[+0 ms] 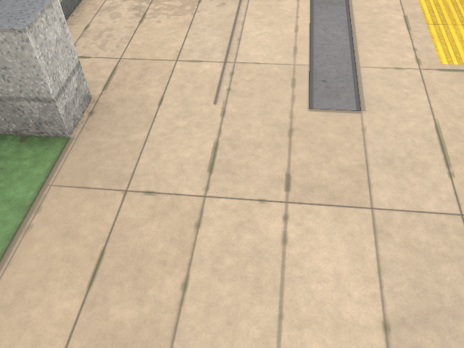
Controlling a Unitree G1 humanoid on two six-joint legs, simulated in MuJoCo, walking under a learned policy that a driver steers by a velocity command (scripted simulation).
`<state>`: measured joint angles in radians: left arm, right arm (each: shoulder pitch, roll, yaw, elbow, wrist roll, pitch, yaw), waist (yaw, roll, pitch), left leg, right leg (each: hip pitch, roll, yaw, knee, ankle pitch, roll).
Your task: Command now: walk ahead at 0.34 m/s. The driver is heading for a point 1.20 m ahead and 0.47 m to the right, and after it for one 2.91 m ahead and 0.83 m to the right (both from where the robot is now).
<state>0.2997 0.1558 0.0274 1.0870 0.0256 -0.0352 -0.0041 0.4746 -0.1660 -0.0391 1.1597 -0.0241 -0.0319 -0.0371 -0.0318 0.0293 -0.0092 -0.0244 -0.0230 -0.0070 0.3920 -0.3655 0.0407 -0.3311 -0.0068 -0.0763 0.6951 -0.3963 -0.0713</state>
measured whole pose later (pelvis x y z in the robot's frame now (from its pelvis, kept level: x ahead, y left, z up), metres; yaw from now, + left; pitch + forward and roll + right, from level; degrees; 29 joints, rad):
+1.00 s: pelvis +0.50 -0.09 +0.00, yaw -26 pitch +1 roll +1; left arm 0.00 0.19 0.05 0.80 0.04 -0.01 -0.07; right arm 0.43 -0.19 -0.05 1.00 -0.02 -0.10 -0.02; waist -0.06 -0.02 0.07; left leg 0.10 0.01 0.32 0.26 -0.37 -0.01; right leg -0.58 -0.05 -0.12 0.65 -0.09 -0.12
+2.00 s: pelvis +0.97 -0.40 +0.01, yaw -42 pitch +1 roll +1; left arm 0.09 0.23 0.02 0.81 0.04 -0.03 -0.04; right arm 0.45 -0.20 -0.03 0.96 0.00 -0.09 0.02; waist -0.06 -0.04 0.04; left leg -0.01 -0.08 0.05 0.21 -0.22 0.08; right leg -0.62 -0.10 -0.01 0.73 -0.06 -0.01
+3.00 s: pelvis +1.23 -0.61 +0.00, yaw -9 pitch +2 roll -1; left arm 0.16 0.26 0.05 0.77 0.03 0.06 0.03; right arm 0.25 -0.27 -0.08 0.75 -0.02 0.04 0.00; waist -0.04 -0.02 0.05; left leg -0.35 -0.14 -0.10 0.42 -0.08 0.11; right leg -0.52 -0.03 0.08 0.94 -0.36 0.05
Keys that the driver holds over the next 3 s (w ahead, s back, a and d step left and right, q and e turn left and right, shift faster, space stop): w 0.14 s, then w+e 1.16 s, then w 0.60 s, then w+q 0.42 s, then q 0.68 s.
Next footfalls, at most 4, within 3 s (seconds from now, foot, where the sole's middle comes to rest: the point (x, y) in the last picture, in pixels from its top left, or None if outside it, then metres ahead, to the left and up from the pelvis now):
0.52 left None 0.44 0.04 -0.77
1.06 right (327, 312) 0.64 -0.24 -0.77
1.62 left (334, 215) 1.00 -0.33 -0.77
2.14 right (419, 193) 1.08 -0.66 -0.77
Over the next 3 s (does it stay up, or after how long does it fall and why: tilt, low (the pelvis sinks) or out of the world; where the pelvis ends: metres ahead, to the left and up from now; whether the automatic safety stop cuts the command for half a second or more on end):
stays up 1.23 -0.61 0.00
